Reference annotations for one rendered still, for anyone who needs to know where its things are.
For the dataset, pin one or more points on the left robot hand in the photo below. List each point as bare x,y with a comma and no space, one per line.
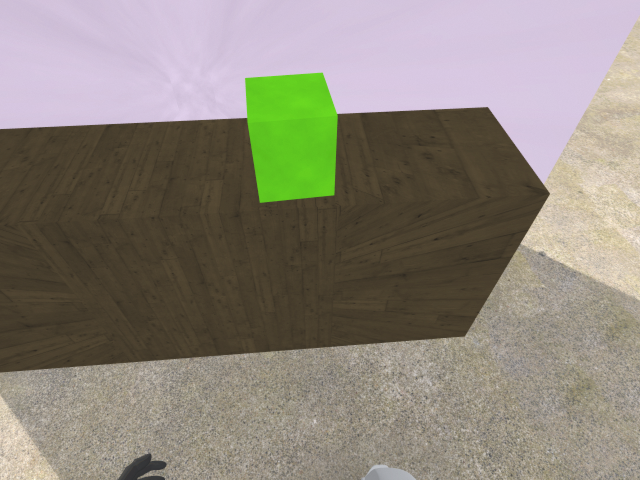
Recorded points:
141,466

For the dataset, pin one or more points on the robot right shin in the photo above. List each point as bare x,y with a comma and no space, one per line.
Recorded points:
376,466

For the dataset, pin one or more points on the pedestal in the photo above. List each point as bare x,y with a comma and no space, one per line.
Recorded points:
147,241

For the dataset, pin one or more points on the carton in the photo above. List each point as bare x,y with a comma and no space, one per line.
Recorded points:
292,125

